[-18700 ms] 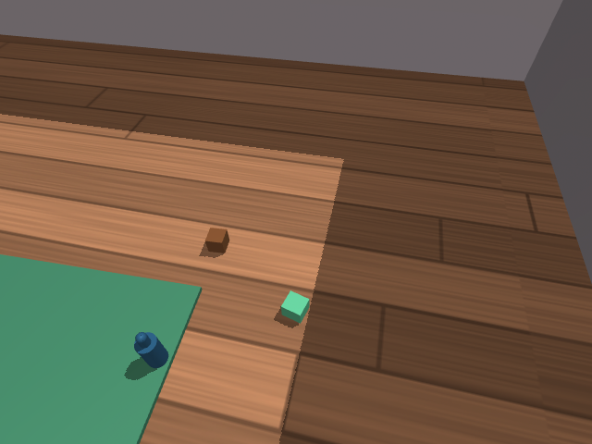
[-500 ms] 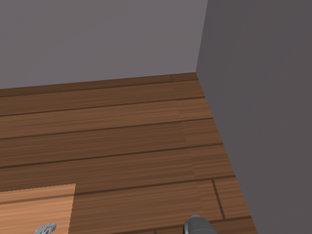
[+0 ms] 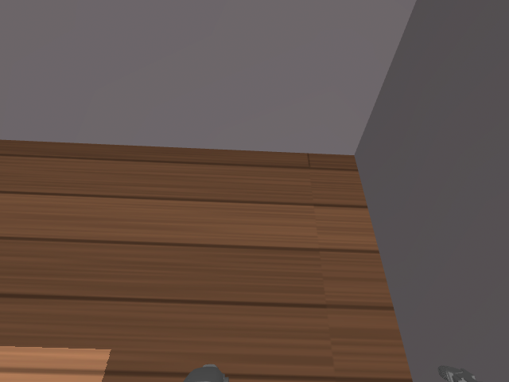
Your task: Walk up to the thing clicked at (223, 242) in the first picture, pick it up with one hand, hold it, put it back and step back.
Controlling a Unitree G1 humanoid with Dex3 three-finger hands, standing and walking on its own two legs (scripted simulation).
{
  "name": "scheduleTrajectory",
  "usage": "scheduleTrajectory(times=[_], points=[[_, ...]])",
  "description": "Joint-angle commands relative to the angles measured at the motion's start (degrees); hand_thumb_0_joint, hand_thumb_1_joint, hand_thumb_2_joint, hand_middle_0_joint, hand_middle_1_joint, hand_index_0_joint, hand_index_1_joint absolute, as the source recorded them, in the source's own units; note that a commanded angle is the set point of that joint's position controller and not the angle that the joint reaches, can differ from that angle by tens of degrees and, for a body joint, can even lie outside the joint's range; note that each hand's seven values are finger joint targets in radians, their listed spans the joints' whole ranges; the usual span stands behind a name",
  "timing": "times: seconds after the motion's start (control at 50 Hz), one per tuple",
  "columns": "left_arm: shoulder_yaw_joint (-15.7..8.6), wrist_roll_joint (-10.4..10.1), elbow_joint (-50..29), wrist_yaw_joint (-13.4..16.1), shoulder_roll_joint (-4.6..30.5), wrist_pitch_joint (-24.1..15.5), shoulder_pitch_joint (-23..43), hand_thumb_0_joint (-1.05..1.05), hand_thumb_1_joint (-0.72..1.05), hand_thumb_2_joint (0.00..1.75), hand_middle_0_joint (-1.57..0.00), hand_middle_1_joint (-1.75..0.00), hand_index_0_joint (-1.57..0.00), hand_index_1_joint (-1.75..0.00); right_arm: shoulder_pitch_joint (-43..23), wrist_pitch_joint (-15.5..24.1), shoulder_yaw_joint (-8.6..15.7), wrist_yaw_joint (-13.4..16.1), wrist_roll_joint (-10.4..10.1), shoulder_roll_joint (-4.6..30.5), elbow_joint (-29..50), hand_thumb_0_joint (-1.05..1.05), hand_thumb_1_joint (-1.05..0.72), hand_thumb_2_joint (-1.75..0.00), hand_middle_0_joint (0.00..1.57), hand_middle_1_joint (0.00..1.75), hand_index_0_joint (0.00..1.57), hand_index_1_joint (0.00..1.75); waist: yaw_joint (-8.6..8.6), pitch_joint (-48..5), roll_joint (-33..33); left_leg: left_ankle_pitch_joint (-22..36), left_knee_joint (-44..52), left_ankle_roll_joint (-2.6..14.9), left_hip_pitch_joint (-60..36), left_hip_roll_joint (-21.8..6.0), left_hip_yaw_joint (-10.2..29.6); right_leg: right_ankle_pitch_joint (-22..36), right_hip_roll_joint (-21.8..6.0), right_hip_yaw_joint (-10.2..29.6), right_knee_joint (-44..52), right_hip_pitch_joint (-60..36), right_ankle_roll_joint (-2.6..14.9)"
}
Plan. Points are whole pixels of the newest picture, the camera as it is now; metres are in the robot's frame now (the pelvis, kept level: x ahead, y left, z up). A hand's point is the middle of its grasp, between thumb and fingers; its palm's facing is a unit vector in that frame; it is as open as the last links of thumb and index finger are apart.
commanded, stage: walk up
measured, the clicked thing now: out of the picture -0.39 +0.94 -0.72
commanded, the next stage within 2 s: none
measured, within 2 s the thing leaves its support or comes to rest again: neither
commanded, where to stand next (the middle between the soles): +0.66 -0.01 m, yaw -2 degrees
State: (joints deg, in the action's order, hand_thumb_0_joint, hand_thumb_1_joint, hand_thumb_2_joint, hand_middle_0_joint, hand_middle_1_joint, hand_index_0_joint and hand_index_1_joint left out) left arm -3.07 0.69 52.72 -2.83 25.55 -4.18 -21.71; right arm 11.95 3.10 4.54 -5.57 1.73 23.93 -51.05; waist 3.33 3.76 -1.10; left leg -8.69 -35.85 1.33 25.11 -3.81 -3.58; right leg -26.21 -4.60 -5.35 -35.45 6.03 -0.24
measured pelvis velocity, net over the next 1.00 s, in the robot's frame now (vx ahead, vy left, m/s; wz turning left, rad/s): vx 0.38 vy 0.04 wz -0.05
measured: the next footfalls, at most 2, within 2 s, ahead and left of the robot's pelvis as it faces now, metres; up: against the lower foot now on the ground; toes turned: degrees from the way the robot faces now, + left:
right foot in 0.46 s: +0.34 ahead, -0.13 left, +0.00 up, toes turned -8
left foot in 0.88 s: +0.49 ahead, +0.14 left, +0.00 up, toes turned +2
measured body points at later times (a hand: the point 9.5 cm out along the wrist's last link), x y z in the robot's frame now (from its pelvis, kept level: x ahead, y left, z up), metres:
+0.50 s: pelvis +0.21 -0.01 +0.00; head +0.23 -0.03 +0.45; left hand +0.35 +0.30 -0.09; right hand +0.20 -0.33 -0.13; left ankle +0.11 +0.11 -0.71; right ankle +0.30 -0.12 -0.72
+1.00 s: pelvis +0.38 +0.04 +0.01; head +0.39 +0.07 +0.45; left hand +0.43 +0.36 -0.13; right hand +0.44 -0.29 -0.08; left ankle +0.45 +0.14 -0.72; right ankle +0.32 -0.10 -0.66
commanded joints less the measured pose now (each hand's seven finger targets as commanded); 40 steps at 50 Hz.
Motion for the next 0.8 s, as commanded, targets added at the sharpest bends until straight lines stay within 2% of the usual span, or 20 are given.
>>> scheduleTrajectory(times=[0.0, 0.02, 0.06, 0.1, 0.16, 0.24, 0.32, 0.36, 0.38, 0.4, 0.42, 0.44, 0.46, 0.48, 0.5, 0.54, 0.56, 0.6, 0.7, 0.78], points=[[-2.1, -0.8, -6.0, 1.7, 10.0, -1.2, -1.6, 0.0, 0.9, 0.9, -0.2, -0.3, -0.2, -0.3, 13.4, 2.6, 6.2, 3.0, -0.8, 21.0, 3.2, 0.0, -0.9, -0.9, 0.2, 0.3, 0.2, 0.3, -8.91, -11.4, 16.5, -26.0, 22.0, 11.73, -35.0, -21.7, 42.9, -4.8, 6.7, 5.8, -32.8, 35.1, 3.64], [-2.5, -0.3, -5.3, 2.2, 13.6, -1.0, 1.1, 0.0, 0.9, 0.9, -0.2, -0.3, -0.2, -0.3, 10.8, 2.3, 6.3, 2.9, -2.2, 20.5, 3.2, 0.0, -0.9, -0.9, 0.2, 0.3, 0.2, 0.3, -8.43, -7.9, 12.3, -23.9, 21.5, 13.88, -31.5, -22.5, 41.7, -2.8, 3.1, 9.2, -35.6, 36.0, 4.14], [-2.1, -1.1, -4.0, 1.9, 12.3, -1.4, 2.5, 0.0, 0.9, 0.9, -0.2, -0.3, -0.2, -0.3, 6.9, 2.5, 4.1, 3.6, -2.0, 15.6, 4.2, 0.0, -0.9, -0.9, 0.2, 0.3, 0.2, 0.3, -6.24, -2.3, 5.9, -0.8, 19.3, 10.8, -24.0, -16.7, 23.9, 4.8, 1.0, 12.9, -33.8, 32.5, 3.42], [-2.2, -1.8, -2.9, 1.3, 10.4, -0.8, 0.0, 0.0, 0.9, 0.9, -0.2, -0.3, -0.2, -0.3, 6.3, 3.1, 2.8, 3.8, -2.2, 13.3, 4.4, 0.0, -0.9, -0.9, 0.2, 0.3, 0.2, 0.3, -4.22, -0.7, 7.4, 14.0, 18.4, 7.97, -18.6, -12.8, 13.0, 7.9, -0.1, 11.4, -28.4, 27.5, 2.66], [-2.1, -1.5, -3.3, 0.3, 8.7, 0.1, 0.0, 0.0, 0.9, 0.9, -0.2, -0.3, -0.2, -0.3, 4.9, 3.5, 2.8, 3.9, -2.0, 13.4, 5.5, 0.0, -0.9, -0.9, 0.2, 0.3, 0.2, 0.3, -3.15, -0.6, 9.9, 12.7, 19.7, 9.72, -17.4, -11.8, 7.5, 11.4, -0.6, 8.6, -22.3, 25.5, 0.97], [-2.1, -0.6, -6.4, -1.0, 7.8, 0.4, 8.2, 0.0, 0.9, 0.9, -0.2, -0.3, -0.2, -0.3, 6.4, 3.6, 3.1, 3.9, -1.6, 14.3, 5.9, 0.0, -0.9, -0.9, 0.2, 0.3, 0.2, 0.3, -5.19, 1.8, 9.0, 11.9, 21.6, 11.19, -17.6, -11.6, 4.9, 15.1, -1.7, 5.6, -10.9, 26.3, 0.41], [-2.4, -0.4, -7.1, -1.7, 6.8, 0.1, 11.1, 0.0, 0.9, 0.9, -0.2, -0.3, -0.2, -0.3, 5.8, 3.1, 3.1, 3.6, -1.6, 14.6, 6.5, 0.0, -0.9, -0.9, 0.2, 0.3, 0.2, 0.3, -4.97, 0.7, 8.2, 8.9, 19.4, 9.4, -16.7, -10.2, 2.6, 21.4, -0.4, 2.8, 0.0, 19.0, 1.63], [-2.7, -0.2, -6.7, -1.5, 7.4, 0.0, 12.2, 0.0, 0.9, 0.9, -0.2, -0.3, -0.2, -0.3, 6.1, 2.7, 3.1, 3.7, -1.6, 14.6, 6.8, 0.0, -0.9, -0.9, 0.2, 0.3, 0.2, 0.3, -5.09, 0.2, 6.9, 5.2, 17.8, 9.24, -15.1, -10.9, 3.7, 20.0, 0.6, 2.0, 1.1, 15.2, 2.23], [-2.9, -0.2, -6.4, -1.5, 7.7, 0.0, 11.9, 0.0, 0.9, 0.9, -0.2, -0.3, -0.2, -0.3, 6.3, 2.4, 3.1, 3.8, -1.5, 14.6, 6.9, 0.0, -0.9, -0.9, 0.2, 0.3, 0.2, 0.3, -4.85, -0.1, 5.8, 2.6, 16.6, 8.94, -14.5, -11.0, 4.1, 18.0, 1.6, 1.4, 1.3, 13.4, 2.45], [-3.2, -0.1, -5.7, -1.2, 7.8, -0.2, 9.2, 0.0, 0.9, 0.9, -0.2, -0.3, -0.2, -0.3, 5.4, 2.2, 3.2, 3.9, -1.6, 15.0, 7.4, 0.0, -0.9, -0.9, 0.2, 0.3, 0.2, 0.3, -2.89, -1.1, 5.0, 2.6, 13.3, 8.39, -13.6, -11.5, 4.5, 17.8, 1.7, 1.7, 3.3, 9.1, 2.84], [-3.9, 0.1, -4.5, -0.7, 9.6, -0.7, 5.8, 0.0, 0.9, 0.9, -0.2, -0.3, -0.2, -0.3, 5.6, 2.2, 2.6, 4.0, -1.6, 13.4, 7.7, 0.0, -0.9, -0.9, 0.2, 0.3, 0.2, 0.3, -0.91, -3.2, 0.5, 5.8, 5.8, 7.12, -11.0, -9.7, 2.9, 16.5, 2.3, 2.7, 5.0, 1.6, 3.49], [-5.0, 0.2, -3.3, 0.0, 11.8, -1.4, 0.3, 0.0, 0.9, 0.9, -0.2, -0.3, -0.2, -0.3, 8.3, 2.3, 1.4, 3.9, -1.5, 10.5, 7.6, 0.0, -0.9, -0.9, 0.2, 0.3, 0.2, 0.3, 1.35, -7.9, -6.5, 5.4, -7.7, 5.49, -7.8, -5.3, -0.8, 12.1, 1.0, 5.7, 8.9, -7.7, 4.51], [-6.4, 0.4, -3.4, 0.8, 16.5, -1.9, -4.2, 0.0, 0.9, 0.9, -0.2, -0.3, -0.2, -0.3, 12.2, 2.4, 0.0, 3.6, -1.6, 6.7, 8.3, 0.0, -0.9, -0.9, 0.2, 0.3, 0.2, 0.3, 1.68, -12.7, -17.6, -11.8, -21.5, 2.76, 1.5, 1.1, -3.1, 9.0, -12.3, 25.7, 13.2, -16.3, 7.69], [-6.1, -0.2, -4.4, 1.2, 18.0, -1.9, -3.1, 0.0, 0.9, 0.9, -0.2, -0.3, -0.2, -0.3, 11.9, 1.7, 0.3, 3.9, -1.6, 9.4, 7.3, 0.0, -0.9, -0.9, 0.2, 0.3, 0.2, 0.3, 1.67, -9.1, -13.4, -21.7, -26.9, 1.27, 11.0, 5.1, 0.1, 7.0, -19.2, 40.1, 19.3, -17.0, 12.41], [-6.0, -0.9, -4.4, 1.3, 18.0, -1.5, -1.3, 0.0, 0.9, 0.9, -0.2, -0.3, -0.2, -0.3, 9.6, 1.3, 1.3, 4.5, -1.3, 13.5, 6.5, 0.0, -0.9, -0.9, 0.2, 0.3, 0.2, 0.3, 1.99, -7.4, -10.2, -21.7, -30.8, 1.15, 11.5, 1.8, 3.4, 8.6, -20.8, 42.3, 18.9, -13.8, 16.54], [-5.0, -1.5, -5.3, 1.7, 14.4, -1.4, 1.5, 0.0, 0.9, 0.9, -0.2, -0.3, -0.2, -0.3, 6.9, 1.3, 1.4, 4.3, -2.1, 12.8, 5.5, 0.0, -0.9, -0.9, 0.2, 0.3, 0.2, 0.3, 0.47, -2.9, -5.0, -16.5, -31.5, 1.15, 10.3, -0.1, 8.0, 18.2, -16.1, 29.5, 19.3, -5.5, 14.75], [-4.5, -1.5, -6.2, 1.9, 12.9, -1.5, 4.2, 0.0, 0.9, 0.9, -0.2, -0.3, -0.2, -0.3, 9.1, 1.1, 1.2, 4.0, -2.5, 12.1, 4.4, 0.0, -0.9, -0.9, 0.2, 0.3, 0.2, 0.3, -1.34, -2.7, -5.4, -14.2, -29.4, 1.04, 8.2, -0.8, 8.1, 20.6, -13.0, 22.7, 18.9, -3.2, 12.7], [-4.0, -1.2, -6.7, 1.7, 11.8, -1.8, 6.5, 0.0, 0.9, 0.9, -0.2, -0.3, -0.2, -0.3, 11.1, 0.4, 1.2, 3.3, -2.1, 11.0, 3.5, 0.0, -0.9, -0.9, 0.2, 0.3, 0.2, 0.3, -3.36, -1.5, -6.2, -10.9, -25.3, 0.42, 3.4, -0.8, 6.6, 20.8, -9.5, 15.1, 19.6, 4.0, 11.49], [-4.4, -0.1, -8.5, 1.2, 12.9, -2.2, 6.7, 0.0, 0.9, 0.9, -0.2, -0.3, -0.2, -0.3, 7.3, -0.1, 1.9, 1.9, -1.0, 10.3, 4.1, 0.0, -0.9, -0.9, 0.2, 0.3, 0.2, 0.3, -2.41, 0.5, -7.9, -6.3, -11.8, -2.17, 4.1, -2.2, 3.6, 5.3, -9.0, 10.8, 23.1, 7.5, 13.03], [-4.5, 0.2, -8.8, 0.6, 13.8, -1.8, 5.7, 0.0, 0.9, 0.9, -0.2, -0.3, -0.2, -0.3, 3.0, 1.2, 2.2, 1.4, -0.7, 9.7, 5.0, 0.0, -0.9, -0.9, 0.2, 0.3, 0.2, 0.3, -1.29, 0.0, -7.9, -2.4, -0.7, -2.07, -2.9, -2.0, 2.0, 5.2, -9.9, 10.3, 19.9, 10.0, 12.44]])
